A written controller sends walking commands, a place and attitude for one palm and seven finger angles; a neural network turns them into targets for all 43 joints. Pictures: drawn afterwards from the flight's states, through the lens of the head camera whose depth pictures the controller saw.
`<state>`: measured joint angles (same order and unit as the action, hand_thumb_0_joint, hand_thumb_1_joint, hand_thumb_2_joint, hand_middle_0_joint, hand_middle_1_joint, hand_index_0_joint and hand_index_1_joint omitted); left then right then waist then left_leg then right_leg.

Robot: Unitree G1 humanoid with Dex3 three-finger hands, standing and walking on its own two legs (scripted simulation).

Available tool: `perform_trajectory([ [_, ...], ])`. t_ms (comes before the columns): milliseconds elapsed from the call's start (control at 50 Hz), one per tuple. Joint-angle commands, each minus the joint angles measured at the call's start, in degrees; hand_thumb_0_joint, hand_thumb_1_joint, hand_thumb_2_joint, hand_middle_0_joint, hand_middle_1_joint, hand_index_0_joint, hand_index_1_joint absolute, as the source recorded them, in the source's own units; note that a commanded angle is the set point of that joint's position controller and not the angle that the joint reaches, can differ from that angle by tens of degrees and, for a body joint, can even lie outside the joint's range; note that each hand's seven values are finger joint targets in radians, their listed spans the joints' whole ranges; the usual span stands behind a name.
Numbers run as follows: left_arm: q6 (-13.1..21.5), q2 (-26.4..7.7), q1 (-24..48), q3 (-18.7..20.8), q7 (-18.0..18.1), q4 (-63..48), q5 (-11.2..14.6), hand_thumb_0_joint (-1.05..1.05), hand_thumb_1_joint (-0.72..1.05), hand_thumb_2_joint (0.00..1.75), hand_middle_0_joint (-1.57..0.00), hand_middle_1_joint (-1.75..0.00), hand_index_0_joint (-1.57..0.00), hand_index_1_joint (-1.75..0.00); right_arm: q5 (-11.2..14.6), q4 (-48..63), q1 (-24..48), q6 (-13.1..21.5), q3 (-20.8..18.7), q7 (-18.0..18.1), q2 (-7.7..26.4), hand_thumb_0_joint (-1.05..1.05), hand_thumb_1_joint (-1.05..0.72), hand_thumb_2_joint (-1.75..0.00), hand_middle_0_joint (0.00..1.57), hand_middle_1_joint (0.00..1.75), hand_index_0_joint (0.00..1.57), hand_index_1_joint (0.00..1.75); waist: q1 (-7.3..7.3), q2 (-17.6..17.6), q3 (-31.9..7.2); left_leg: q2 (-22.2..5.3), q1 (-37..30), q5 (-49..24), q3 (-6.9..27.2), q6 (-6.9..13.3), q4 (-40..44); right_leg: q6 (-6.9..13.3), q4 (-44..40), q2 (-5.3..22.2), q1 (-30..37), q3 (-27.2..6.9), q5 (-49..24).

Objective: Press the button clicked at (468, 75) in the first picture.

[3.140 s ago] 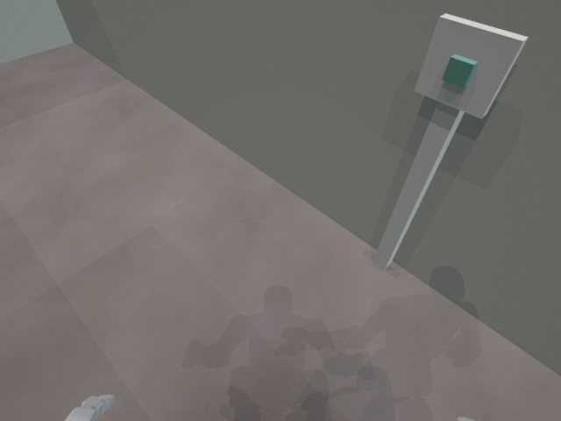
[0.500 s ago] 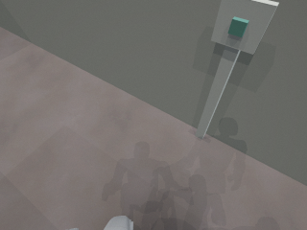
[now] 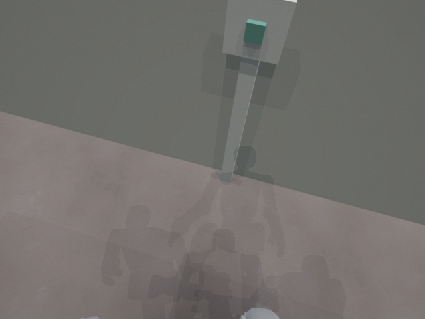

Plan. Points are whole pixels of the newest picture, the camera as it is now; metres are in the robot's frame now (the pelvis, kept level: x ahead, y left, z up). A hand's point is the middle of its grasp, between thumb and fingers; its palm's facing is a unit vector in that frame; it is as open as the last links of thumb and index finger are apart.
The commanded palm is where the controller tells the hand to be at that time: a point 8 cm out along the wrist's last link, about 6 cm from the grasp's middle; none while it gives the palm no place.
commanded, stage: turn to face it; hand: left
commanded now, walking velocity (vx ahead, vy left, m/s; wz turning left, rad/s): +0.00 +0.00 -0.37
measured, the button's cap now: (255, 31) +0.83 -0.08 +0.10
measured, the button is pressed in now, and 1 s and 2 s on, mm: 0 0 0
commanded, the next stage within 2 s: take the last steps up to it in 0.26 s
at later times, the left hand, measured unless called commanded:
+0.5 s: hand out of the picture +0.10 +0.14 -0.17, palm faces -0.12 -0.97 -0.20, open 7.3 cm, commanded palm none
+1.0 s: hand (158, 292) +0.19 +0.12 -0.18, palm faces -0.28 -0.95 -0.14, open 7.4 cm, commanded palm none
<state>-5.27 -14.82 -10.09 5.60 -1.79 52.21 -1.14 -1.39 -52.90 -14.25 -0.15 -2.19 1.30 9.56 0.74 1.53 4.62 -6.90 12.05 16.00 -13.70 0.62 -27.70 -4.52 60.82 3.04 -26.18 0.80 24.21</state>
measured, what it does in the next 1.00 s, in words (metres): walks ahead, turning right: right foot, then left foot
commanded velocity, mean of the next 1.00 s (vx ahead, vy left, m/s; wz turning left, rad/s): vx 0.20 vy -0.05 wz -0.16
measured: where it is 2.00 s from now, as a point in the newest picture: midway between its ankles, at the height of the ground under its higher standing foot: (238, 299)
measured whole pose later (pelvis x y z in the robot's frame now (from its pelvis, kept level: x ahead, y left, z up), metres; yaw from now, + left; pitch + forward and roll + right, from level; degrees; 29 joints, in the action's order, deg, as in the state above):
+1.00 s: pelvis +0.11 -0.04 +0.00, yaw -16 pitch +1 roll -1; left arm -1.9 -10.7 -13.5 3.7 -2.0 61.6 -1.5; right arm -1.8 -64.9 -27.9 3.1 -1.4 1.4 5.1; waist 3.2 1.4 2.5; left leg -3.6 -0.5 18.7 -11.6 -0.4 -17.8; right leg -1.5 48.8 6.2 -31.6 4.0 12.2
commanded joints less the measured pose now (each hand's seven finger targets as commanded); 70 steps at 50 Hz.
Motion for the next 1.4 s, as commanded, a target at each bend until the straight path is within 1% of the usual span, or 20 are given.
perform_trajectory([
  [0,2.28,-0.69,4.93,-0.55,0.12,-5.68,-0.03,0.00,0.90,0.90,-0.20,-0.30,-0.20,-0.30,-0.21,0.94,-4.88,0.88,-3.75,0.48,12.87,0.00,-0.90,-0.90,0.20,0.30,0.20,0.30,2.93,-14.12,-6.76,-13.92,-10.81,-30.24,8.43,6.63,5.19,1.02,-13.47,-0.58,-0.11,4.13,2.87],
  [80,3.67,-1.65,-0.52,-0.46,0.75,-3.66,0.02,0.00,0.90,0.90,-0.20,-0.30,-0.20,-0.30,0.15,0.06,-3.66,0.50,-4.11,-0.10,13.39,0.00,-0.90,-0.90,0.20,0.30,0.20,0.30,-0.23,-11.57,-9.28,-12.97,-5.50,-26.02,4.84,2.39,-2.99,3.37,-33.18,-1.89,13.60,5.30,-10.11],
  [100,4.53,-4.92,-4.63,0.02,1.19,-2.13,-0.30,0.00,0.90,0.90,-0.20,-0.30,-0.20,-0.30,0.63,0.23,-4.14,0.37,-3.74,-0.41,11.87,0.00,-0.90,-0.90,0.20,0.30,0.20,0.30,-2.17,-3.99,-11.52,-10.49,1.19,-18.69,2.30,-1.05,-11.13,4.94,-39.80,2.20,23.62,0.53,-19.62],
  [120,5.25,-11.77,-8.11,1.25,2.20,-0.85,-0.81,0.00,0.90,0.90,-0.20,-0.30,-0.20,-0.30,0.82,2.66,-2.35,0.13,-2.21,-0.66,6.67,0.00,-0.90,-0.90,0.20,0.30,0.20,0.30,-4.13,15.32,-11.18,-2.65,18.96,14.08,-0.05,-4.46,-23.55,10.13,-41.53,17.09,32.85,-17.96,-39.50],
  [140,4.93,-12.64,-9.96,1.24,2.78,-0.10,0.34,0.00,0.90,0.90,-0.20,-0.30,-0.20,-0.30,0.59,3.77,0.74,-0.79,-1.80,0.01,6.90,0.00,-0.90,-0.90,0.20,0.30,0.20,0.30,-4.96,13.71,-12.37,-0.82,20.37,21.32,7.69,-4.85,-31.03,15.11,-38.75,21.51,28.68,-19.64,-53.50],
  [260,5.23,-5.45,-1.30,-0.52,3.32,-1.43,0.39,0.00,0.90,0.90,-0.20,-0.30,-0.20,-0.30,0.22,-1.39,-1.58,-1.74,-2.12,0.09,7.25,0.00,-0.90,-0.90,0.20,0.30,0.20,0.30,-0.01,7.24,-6.03,-0.18,19.55,6.42,11.95,-5.66,-37.09,12.88,-39.01,10.63,20.44,-7.64,-46.53],
  [520,5.93,-5.79,-3.75,-0.11,2.03,1.76,0.05,0.00,0.90,0.90,-0.20,-0.30,-0.20,-0.30,-0.03,-1.86,-2.85,1.54,-1.22,-0.56,5.43,0.00,-0.90,-0.90,0.20,0.30,0.20,0.30,0.51,5.54,-3.96,3.95,-1.16,1.82,7.41,-3.25,-1.88,13.30,-41.42,7.23,10.06,-13.71,-3.53],
  [540,5.78,-4.14,-3.36,-0.42,1.80,1.92,0.30,0.00,0.90,0.90,-0.20,-0.30,-0.20,-0.30,0.08,-3.52,-7.43,2.10,-1.38,-0.24,6.59,0.00,-0.90,-0.90,0.20,0.30,0.20,0.30,2.60,-0.08,-4.62,2.83,-10.15,0.70,8.96,-2.89,4.08,11.09,-35.90,4.00,3.98,-10.96,0.78],
  [580,5.68,0.89,-2.09,-1.51,1.12,-0.64,0.25,0.00,0.90,0.90,-0.20,-0.30,-0.20,-0.30,-0.87,-4.87,-15.25,2.29,-3.15,0.33,15.99,0.00,-0.90,-0.90,0.20,0.30,0.20,0.30,5.33,-22.71,-1.16,-20.34,-12.74,22.02,39.73,5.45,19.50,5.60,-8.79,-5.79,-13.34,1.72,10.11],
  [600,5.47,-1.51,1.16,-0.72,0.90,-1.70,-0.52,0.00,0.90,0.90,-0.20,-0.30,-0.20,-0.30,-0.91,-4.15,-13.40,1.90,-2.90,0.48,15.65,0.00,-0.90,-0.90,0.20,0.30,0.20,0.30,5.13,-15.01,3.04,-22.70,-5.35,27.57,41.47,8.10,22.30,6.25,-1.11,-1.99,-14.11,-3.15,6.81],
  [720,5.00,1.24,-7.57,-0.83,-0.09,5.14,-0.72,0.00,0.90,0.90,-0.20,-0.30,-0.20,-0.30,0.03,-4.35,-7.86,4.12,-0.50,0.88,7.15,0.00,-0.90,-0.90,0.20,0.30,0.20,0.30,-0.78,-8.17,2.33,-9.15,-2.72,4.35,17.26,2.50,20.12,3.99,6.64,-0.25,-10.54,-2.09,-12.63],
  [960,6.04,4.00,6.42,-2.42,-0.28,2.86,-0.23,0.00,0.90,0.90,-0.20,-0.30,-0.20,-0.30,-0.60,-11.95,-19.38,4.13,-1.15,0.75,5.46,0.00,-0.90,-0.90,0.20,0.30,0.20,0.30,4.12,-10.02,4.16,-11.43,-11.52,-17.89,10.90,6.91,15.73,3.63,-18.54,2.54,-9.84,5.66,-10.16],
  [1020,7.09,3.93,4.66,-2.14,-0.13,3.87,-0.15,0.00,0.90,0.90,-0.20,-0.30,-0.20,-0.30,-0.69,-12.48,-18.26,3.89,-1.48,0.64,6.03,0.00,-0.90,-0.90,0.20,0.30,0.20,0.30,2.78,-11.82,2.03,-11.20,-10.35,-23.41,9.70,6.13,11.34,5.35,-25.45,0.16,-1.35,7.80,-9.06],
  [1060,8.13,1.32,-6.45,-1.48,0.33,7.84,-0.38,0.00,0.90,0.90,-0.20,-0.30,-0.20,-0.30,-0.03,-12.74,-16.80,3.83,-1.43,0.39,5.83,0.00,-0.90,-0.90,0.20,0.30,0.20,0.30,-2.69,-8.06,-4.39,-8.04,-6.91,-31.59,6.03,3.34,-2.05,6.77,-33.16,-2.58,16.29,9.62,-14.54],
  [1080,8.93,-2.55,-15.16,-0.48,0.93,10.55,-0.67,0.00,0.90,0.90,-0.20,-0.30,-0.20,-0.30,0.61,-12.34,-16.37,4.06,-1.36,-0.14,4.89,0.00,-0.90,-0.90,0.20,0.30,0.20,0.30,-6.71,-2.28,-10.43,-6.20,3.62,-24.13,4.50,1.28,-14.05,9.24,-33.69,3.86,32.03,2.11,-15.26],
  [1100,9.33,-9.27,-22.90,1.29,1.96,12.25,-0.60,0.00,0.90,0.90,-0.20,-0.30,-0.20,-0.30,1.26,-10.45,-17.99,4.27,-0.43,-0.38,0.67,0.00,-0.90,-0.90,0.20,0.30,0.20,0.30,-8.39,14.74,-18.78,2.59,19.03,12.88,2.34,-1.52,-32.63,14.86,-37.90,21.00,46.55,-20.62,-18.63],
  [1120,9.12,-10.77,-24.22,1.14,2.25,12.88,0.59,0.00,0.90,0.90,-0.20,-0.30,-0.20,-0.30,1.27,-8.65,-13.55,3.83,-0.39,-0.15,2.69,0.00,-0.90,-0.90,0.20,0.30,0.20,0.30,-8.69,11.77,-18.34,3.56,22.51,19.42,10.17,-0.34,-43.33,16.93,-42.21,23.70,43.49,-25.53,-24.17],
  [1180,9.08,-2.40,-10.53,-0.92,2.79,10.11,0.48,0.00,0.90,0.90,-0.20,-0.30,-0.20,-0.30,0.63,-8.39,-8.01,3.04,-1.15,-0.46,0.96,0.00,-0.90,-0.90,0.20,0.30,0.20,0.30,-3.90,3.70,-3.35,-2.37,23.38,6.73,12.88,-0.40,-46.67,14.33,-45.46,19.13,22.54,-12.72,-21.30],
  [1260,10.17,2.65,-6.96,-2.77,3.24,9.37,-0.24,0.00,0.90,0.90,-0.20,-0.30,-0.20,-0.30,-0.07,-9.73,-11.84,1.01,-1.07,-0.79,-2.01,0.00,-0.90,-0.90,0.20,0.30,0.20,0.30,1.57,3.06,-0.87,-2.38,17.02,2.12,10.85,-2.10,-36.68,12.29,-47.18,14.31,12.46,1.52,-32.60],
  [1380,10.08,0.84,-8.05,-3.00,3.00,9.12,-0.08,0.00,0.90,0.90,-0.20,-0.30,-0.20,-0.30,-0.04,-6.12,-3.32,1.06,-0.60,-1.92,-0.47,0.00,-0.90,-0.90,0.20,0.30,0.20,0.30,0.45,6.08,-0.57,-0.61,16.13,-3.23,7.36,-2.84,-19.05,12.44,-46.02,11.48,16.36,4.72,-36.82],
])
